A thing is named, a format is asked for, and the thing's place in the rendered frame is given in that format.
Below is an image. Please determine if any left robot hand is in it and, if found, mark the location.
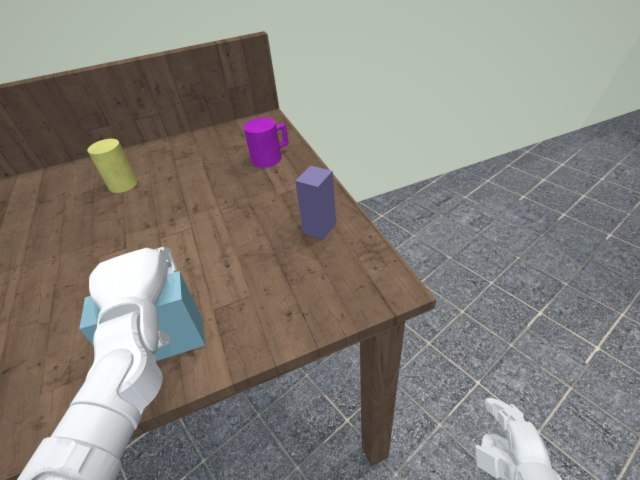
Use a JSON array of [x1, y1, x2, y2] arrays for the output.
[[89, 247, 178, 348]]

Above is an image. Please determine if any table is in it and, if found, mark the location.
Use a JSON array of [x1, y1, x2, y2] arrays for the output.
[[0, 31, 436, 480]]

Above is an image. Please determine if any right robot hand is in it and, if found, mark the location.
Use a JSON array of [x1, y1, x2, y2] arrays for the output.
[[475, 398, 552, 480]]

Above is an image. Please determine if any left robot forearm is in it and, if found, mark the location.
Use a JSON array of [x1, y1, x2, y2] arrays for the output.
[[17, 297, 163, 480]]

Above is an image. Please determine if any sponge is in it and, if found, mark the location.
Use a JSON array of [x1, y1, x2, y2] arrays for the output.
[[79, 271, 205, 361]]

